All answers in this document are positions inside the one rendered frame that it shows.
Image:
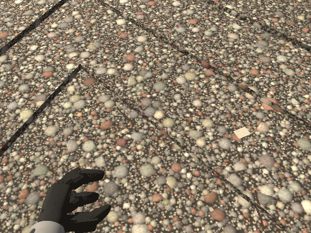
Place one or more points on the robot left forearm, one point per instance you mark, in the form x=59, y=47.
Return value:
x=47, y=226

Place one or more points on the left robot hand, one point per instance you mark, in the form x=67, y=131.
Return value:
x=62, y=199

